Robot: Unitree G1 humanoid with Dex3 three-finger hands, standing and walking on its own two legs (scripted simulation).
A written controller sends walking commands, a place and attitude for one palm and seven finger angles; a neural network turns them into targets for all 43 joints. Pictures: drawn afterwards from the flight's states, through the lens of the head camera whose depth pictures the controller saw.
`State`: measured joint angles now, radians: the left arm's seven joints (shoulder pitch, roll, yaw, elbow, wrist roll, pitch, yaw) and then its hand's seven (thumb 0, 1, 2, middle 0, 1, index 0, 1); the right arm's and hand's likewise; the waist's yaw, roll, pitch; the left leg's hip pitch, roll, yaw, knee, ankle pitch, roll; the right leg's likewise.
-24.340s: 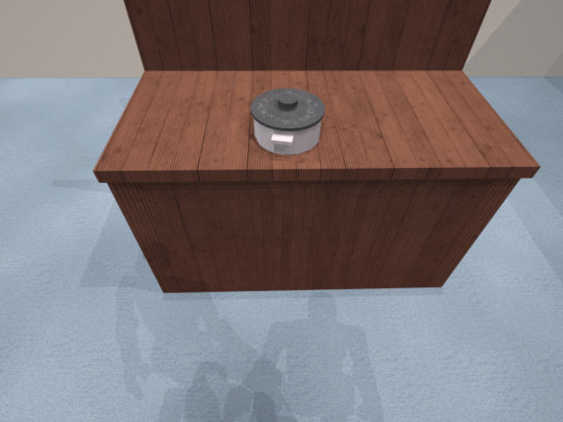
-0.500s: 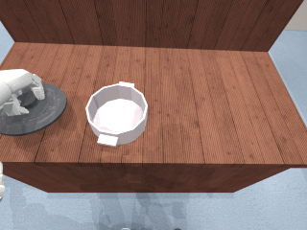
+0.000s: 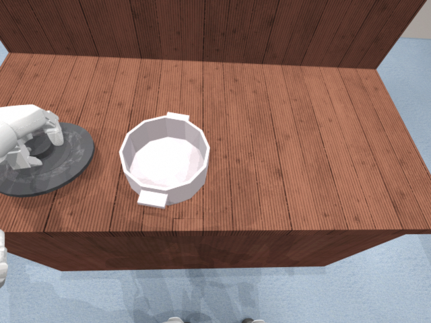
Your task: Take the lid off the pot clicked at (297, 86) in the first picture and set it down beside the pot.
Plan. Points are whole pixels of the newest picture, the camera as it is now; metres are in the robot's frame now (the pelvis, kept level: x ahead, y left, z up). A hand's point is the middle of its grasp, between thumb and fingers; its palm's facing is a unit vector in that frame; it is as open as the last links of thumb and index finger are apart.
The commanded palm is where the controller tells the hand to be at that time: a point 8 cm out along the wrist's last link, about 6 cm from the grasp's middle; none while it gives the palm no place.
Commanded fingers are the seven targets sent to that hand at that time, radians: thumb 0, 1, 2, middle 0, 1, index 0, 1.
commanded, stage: lower the lid onto the table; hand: left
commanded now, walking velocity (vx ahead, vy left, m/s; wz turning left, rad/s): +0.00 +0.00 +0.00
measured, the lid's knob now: (38, 148) +0.44 +0.34 +0.01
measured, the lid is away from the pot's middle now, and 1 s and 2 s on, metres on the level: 0.24 0.25 0.25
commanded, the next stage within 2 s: open the fingers wide in 0.84 s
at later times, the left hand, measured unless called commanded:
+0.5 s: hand (37, 161) +0.41 +0.33 +0.01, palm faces -0.49 -0.07 -0.87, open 7.9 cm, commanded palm +0.45 +0.33 +0.07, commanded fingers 0.00 0.57 1.04 -0.84 -1.01 -0.86 -1.02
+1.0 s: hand (40, 166) +0.41 +0.34 -0.01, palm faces -0.45 -0.10 -0.89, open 8.0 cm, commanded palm +0.43 +0.33 +0.04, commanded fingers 0.00 0.52 0.99 -0.79 -1.00 -0.80 -1.01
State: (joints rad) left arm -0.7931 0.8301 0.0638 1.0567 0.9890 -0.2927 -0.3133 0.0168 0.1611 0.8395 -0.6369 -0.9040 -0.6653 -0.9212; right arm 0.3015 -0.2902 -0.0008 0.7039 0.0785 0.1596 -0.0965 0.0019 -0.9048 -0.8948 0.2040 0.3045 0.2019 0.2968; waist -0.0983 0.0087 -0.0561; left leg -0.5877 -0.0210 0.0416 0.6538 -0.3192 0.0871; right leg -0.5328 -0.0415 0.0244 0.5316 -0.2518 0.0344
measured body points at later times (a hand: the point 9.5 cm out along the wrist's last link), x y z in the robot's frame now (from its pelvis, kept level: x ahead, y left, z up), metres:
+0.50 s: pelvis -0.01 +0.01 -0.01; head +0.09 +0.04 +0.43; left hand +0.43 +0.34 +0.06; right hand +0.02 -0.28 -0.12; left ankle -0.01 +0.06 -0.72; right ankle +0.00 -0.18 -0.72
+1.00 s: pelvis -0.03 +0.02 -0.02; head +0.08 +0.05 +0.41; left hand +0.43 +0.34 +0.04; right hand -0.03 -0.27 -0.13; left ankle -0.01 +0.06 -0.72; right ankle +0.00 -0.18 -0.72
